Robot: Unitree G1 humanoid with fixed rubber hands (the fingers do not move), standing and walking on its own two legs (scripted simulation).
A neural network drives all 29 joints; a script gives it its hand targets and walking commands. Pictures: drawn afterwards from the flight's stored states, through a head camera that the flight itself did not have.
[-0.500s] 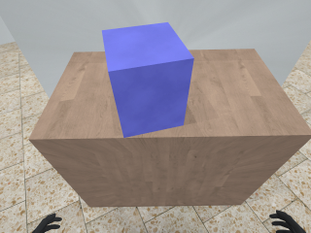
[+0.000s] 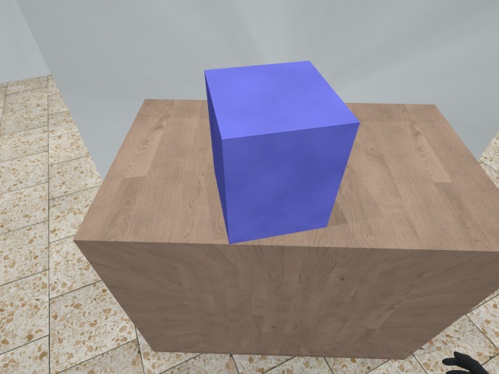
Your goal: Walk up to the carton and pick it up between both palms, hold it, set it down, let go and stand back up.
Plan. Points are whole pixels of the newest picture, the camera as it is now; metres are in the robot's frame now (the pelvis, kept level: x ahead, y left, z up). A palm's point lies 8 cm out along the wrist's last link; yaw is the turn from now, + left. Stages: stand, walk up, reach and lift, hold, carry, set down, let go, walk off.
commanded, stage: walk up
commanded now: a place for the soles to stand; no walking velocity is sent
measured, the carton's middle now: (269, 153) +0.51 -0.02 +0.10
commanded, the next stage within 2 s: stand in 1.20 s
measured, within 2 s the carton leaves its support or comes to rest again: neither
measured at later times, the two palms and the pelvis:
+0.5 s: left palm (74, 342) +0.22 +0.30 -0.05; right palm out of the picture +0.15 -0.32 -0.06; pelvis +0.06 +0.00 +0.01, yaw +0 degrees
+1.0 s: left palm (82, 334) +0.23 +0.29 -0.05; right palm (463, 352) +0.20 -0.32 -0.05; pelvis +0.07 -0.01 +0.01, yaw +0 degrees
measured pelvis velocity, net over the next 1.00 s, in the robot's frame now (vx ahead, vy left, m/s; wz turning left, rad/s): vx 0.07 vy -0.01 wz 0.00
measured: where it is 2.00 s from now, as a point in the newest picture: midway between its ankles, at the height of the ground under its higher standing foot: outside the picture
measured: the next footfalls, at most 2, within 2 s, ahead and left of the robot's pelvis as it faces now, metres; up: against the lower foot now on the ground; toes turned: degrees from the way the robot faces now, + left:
right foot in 0.26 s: +0.17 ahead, -0.13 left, +0.00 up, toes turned +0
left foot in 0.42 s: +0.09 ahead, +0.14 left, +0.00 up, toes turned +0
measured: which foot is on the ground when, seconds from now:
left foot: down 0.00-0.26, up 0.28-0.40, down 0.42-1.00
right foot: up 0.00-0.24, down 0.26-1.00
